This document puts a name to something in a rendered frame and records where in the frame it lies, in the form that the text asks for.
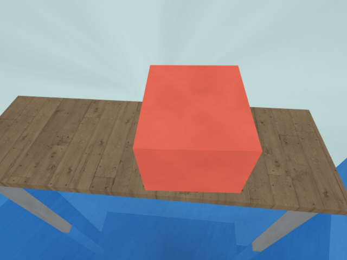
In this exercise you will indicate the table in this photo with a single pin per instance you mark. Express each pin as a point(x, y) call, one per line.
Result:
point(86, 146)

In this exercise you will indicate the carton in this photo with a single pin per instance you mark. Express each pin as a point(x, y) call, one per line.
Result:
point(196, 131)

